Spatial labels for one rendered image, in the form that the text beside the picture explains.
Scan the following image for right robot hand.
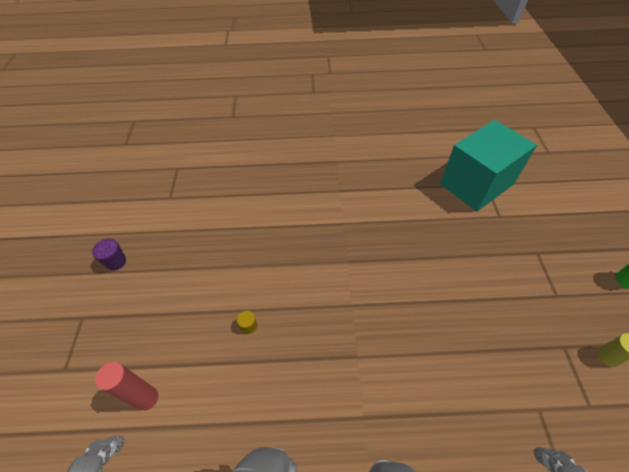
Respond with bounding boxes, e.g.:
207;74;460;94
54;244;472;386
534;447;588;472

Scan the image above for left robot hand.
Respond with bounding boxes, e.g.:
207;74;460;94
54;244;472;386
67;436;125;472

